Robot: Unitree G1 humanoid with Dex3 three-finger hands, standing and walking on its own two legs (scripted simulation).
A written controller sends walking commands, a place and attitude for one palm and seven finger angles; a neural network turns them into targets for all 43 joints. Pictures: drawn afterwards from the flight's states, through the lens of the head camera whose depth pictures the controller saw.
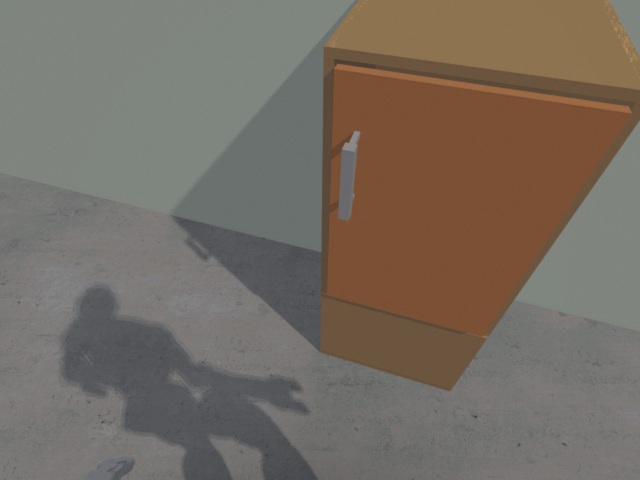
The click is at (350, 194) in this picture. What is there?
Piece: cupboard door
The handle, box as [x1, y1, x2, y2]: [338, 131, 360, 220]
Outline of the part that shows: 354,131 348,143 345,142 342,148 338,218 347,220 351,212 351,202 354,195 352,191 357,146 356,143 360,132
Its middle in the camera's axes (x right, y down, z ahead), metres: +0.05 -0.10 +0.66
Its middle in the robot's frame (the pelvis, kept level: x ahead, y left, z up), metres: +0.58 -0.02 +0.05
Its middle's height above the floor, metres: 0.82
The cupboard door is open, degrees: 0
